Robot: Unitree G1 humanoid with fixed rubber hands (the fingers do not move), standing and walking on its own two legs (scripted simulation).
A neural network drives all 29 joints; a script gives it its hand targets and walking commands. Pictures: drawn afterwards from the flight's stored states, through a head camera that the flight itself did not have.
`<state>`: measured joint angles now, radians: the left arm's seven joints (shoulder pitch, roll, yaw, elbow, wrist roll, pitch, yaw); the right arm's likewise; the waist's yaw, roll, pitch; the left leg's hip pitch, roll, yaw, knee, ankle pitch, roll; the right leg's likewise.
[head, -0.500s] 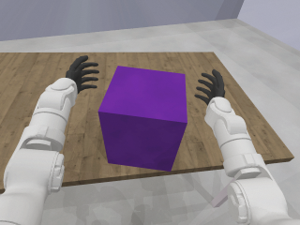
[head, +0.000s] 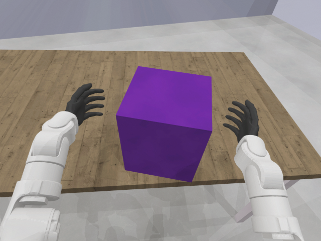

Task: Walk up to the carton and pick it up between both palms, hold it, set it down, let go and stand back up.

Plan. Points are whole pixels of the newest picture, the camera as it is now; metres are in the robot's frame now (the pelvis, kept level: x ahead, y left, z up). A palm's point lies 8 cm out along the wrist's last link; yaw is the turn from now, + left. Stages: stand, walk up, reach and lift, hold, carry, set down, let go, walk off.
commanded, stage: set down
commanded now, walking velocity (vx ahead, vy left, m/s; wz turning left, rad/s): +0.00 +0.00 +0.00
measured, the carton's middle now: (165, 126) +0.42 -0.02 +0.04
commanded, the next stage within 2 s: none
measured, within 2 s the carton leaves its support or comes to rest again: neither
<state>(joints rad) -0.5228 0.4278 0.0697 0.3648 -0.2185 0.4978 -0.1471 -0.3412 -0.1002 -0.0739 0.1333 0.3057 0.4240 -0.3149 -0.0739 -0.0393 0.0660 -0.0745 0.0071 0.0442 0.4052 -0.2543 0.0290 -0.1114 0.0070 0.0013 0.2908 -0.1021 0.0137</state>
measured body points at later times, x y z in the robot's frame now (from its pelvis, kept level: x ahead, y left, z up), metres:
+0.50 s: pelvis +0.02 +0.00 +0.00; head +0.02 +0.01 +0.45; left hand +0.32 +0.23 +0.07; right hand +0.27 -0.20 +0.07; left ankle -0.02 +0.09 -0.75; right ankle +0.04 -0.13 -0.75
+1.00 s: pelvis +0.03 +0.00 +0.00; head +0.03 +0.02 +0.45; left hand +0.24 +0.24 +0.03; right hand +0.22 -0.19 +0.03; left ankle -0.02 +0.09 -0.75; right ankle +0.04 -0.13 -0.75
